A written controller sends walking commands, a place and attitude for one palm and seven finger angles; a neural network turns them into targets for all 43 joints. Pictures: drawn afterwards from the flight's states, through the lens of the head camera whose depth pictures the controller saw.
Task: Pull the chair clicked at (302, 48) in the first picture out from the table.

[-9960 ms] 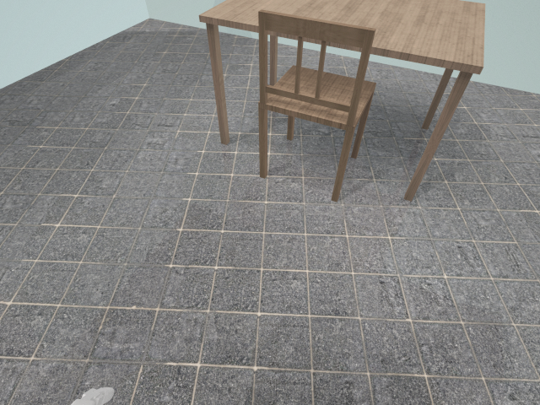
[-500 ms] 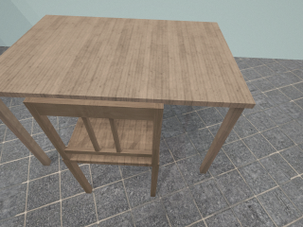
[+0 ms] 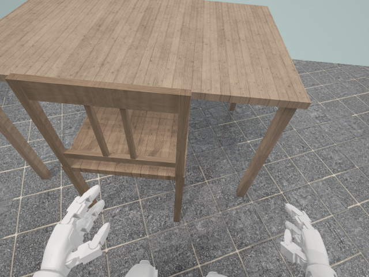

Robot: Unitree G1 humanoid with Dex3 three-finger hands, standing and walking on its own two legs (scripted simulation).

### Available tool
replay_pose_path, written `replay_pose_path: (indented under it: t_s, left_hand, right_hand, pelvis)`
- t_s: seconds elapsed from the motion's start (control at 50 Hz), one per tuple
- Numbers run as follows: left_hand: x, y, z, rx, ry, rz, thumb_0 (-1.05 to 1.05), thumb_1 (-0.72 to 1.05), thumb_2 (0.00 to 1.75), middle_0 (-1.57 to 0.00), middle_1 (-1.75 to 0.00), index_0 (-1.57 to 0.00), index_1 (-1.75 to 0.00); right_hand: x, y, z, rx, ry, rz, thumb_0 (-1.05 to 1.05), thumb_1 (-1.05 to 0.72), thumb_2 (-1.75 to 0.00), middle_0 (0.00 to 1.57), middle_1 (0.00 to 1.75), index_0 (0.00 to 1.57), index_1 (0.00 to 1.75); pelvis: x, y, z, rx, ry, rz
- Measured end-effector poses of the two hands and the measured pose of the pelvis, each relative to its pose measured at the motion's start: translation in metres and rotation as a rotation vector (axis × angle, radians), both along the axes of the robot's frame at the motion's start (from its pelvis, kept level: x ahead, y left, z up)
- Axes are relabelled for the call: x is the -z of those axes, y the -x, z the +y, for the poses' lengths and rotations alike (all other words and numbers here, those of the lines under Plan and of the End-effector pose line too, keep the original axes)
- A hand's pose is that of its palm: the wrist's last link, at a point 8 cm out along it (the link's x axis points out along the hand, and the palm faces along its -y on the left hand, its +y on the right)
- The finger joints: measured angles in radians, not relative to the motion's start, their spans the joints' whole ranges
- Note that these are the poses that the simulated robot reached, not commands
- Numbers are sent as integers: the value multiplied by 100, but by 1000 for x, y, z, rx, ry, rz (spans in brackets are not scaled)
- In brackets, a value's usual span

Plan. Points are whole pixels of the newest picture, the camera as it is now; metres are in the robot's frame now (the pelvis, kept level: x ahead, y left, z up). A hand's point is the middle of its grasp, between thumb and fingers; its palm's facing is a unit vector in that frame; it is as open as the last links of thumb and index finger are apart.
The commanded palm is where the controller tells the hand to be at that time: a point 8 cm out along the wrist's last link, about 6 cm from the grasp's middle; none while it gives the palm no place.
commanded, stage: raise the hand toward the chair's back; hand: left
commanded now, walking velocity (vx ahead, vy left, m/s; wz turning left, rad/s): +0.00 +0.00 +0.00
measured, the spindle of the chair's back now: (98, 132) +0.50 +0.28 -0.04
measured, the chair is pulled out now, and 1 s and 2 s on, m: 0.00 0.00 0.00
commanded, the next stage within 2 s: aim the fingers beside a spindle in 1.70 s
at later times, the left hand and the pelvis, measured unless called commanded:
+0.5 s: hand (80, 219) +0.23 +0.22 +0.03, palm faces +0.07 -1.00 -0.06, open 13.4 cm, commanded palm +0.19 +0.26 +0.02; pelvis +0.00 +0.01 -0.02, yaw +0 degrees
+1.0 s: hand (74, 218) +0.23 +0.23 +0.02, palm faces -0.05 -1.00 -0.04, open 16.7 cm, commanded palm +0.22 +0.29 +0.03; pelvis +0.01 +0.04 -0.02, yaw +1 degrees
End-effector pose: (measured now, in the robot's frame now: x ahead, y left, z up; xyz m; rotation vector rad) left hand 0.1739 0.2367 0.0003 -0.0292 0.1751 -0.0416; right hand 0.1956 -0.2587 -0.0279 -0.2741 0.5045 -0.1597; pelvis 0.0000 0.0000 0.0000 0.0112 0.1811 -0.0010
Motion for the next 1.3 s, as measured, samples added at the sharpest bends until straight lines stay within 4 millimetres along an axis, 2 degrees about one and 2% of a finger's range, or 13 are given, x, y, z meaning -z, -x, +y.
replay_pose_path:
  t_s: [0.06, 0.14, 0.22, 0.26, 0.34, 0.4, 0.52, 0.68, 0.84, 0.94, 1.02, 1.18, 1.3]
  left_hand:
    - [26, 40, 14, -121, -7, 80, 1, 56, 75, -17, -24, -17, -25]
    - [-5, 53, 25, -196, -105, -131, 1, 47, 71, -16, -23, -16, -23]
    - [-38, 24, 12, -53, -143, -350, 1, 37, 67, -14, -21, -14, -22]
    - [-34, 1, 2, 58, -134, -316, 1, 33, 65, -13, -20, -14, -21]
    - [-8, -32, -4, 151, -52, -45, 1, 23, 61, -13, -19, -13, -20]
    - [-8, -36, 6, 52, -20, 42, 0, 16, 58, -13, -18, -13, -18]
    - [-39, -25, 34, -108, -112, -122, 0, 3, 52, -11, -16, -12, -16]
    - [-3, -29, 28, 51, -61, -44, 0, -16, 44, -9, -13, -9, -13]
    - [-44, -39, 49, -56, -90, -201, -1, -35, 36, -8, -10, -8, -10]
    - [-29, -40, 54, -24, -89, -98, -1, -43, 33, -6, -9, -7, -9]
    - [-21, -38, 51, 14, -72, -40, -1, -47, 31, -6, -8, -6, -8]
    - [-50, -49, 65, -43, -122, -194, -1, -50, 30, -6, -8, -6, -8]
    - [-32, -57, 59, 13, -84, -66, -1, -50, 30, -6, -8, -6, -8]
  right_hand:
    - [6, -15, -4, -42, 48, -25, 1, -90, -90, 20, 30, 20, 30]
    - [31, -24, 6, -99, 66, -12, 1, -90, -90, 20, 30, 20, 30]
    - [64, -18, 26, -123, -3, 22, 1, -90, -90, 20, 30, 20, 30]
    - [77, -7, 35, -101, -55, 53, 1, -90, -90, 20, 30, 20, 30]
    - [90, 25, 45, -16, -137, 145, 1, -90, -90, 20, 30, 20, 30]
    - [88, 48, 42, 54, -153, 206, 1, -90, -90, 21, 30, 21, 30]
    - [85, 70, 27, 92, -87, 292, 1, -90, -90, 20, 30, 20, 30]
    - [75, 46, 20, 83, 1, 229, 1, -90, -90, 20, 30, 20, 30]
    - [50, 9, 50, 19, -21, 129, 1, -90, -90, 20, 30, 20, 30]
    - [46, -2, 70, -37, -52, 117, 1, -90, -90, 20, 30, 20, 30]
    - [45, -1, 76, -50, -52, 124, 1, -90, -90, 20, 30, 20, 30]
    - [54, 18, 69, -37, -38, 194, 1, -90, -90, 21, 30, 21, 30]
    - [56, 33, 55, 15, -39, 230, 1, -90, -90, 20, 30, 21, 30]
  pelvis:
    - [16, 4, -6, -17, 17, 28]
    - [34, 8, -11, -41, 47, 48]
    - [45, 15, -11, -51, 68, 58]
    - [47, 17, -11, -46, 67, 65]
    - [38, 16, -7, -28, 49, 68]
    - [28, 8, -2, -9, 38, 73]
    - [21, -3, 7, -7, 40, 88]
    - [28, -1, 22, -15, 59, 110]
    - [20, -7, 31, -22, 69, 93]
    - [18, -7, 36, -29, 75, 89]
    - [16, -8, 38, -27, 77, 84]
    - [15, -8, 37, -31, 78, 82]
    - [12, -8, 34, -25, 73, 83]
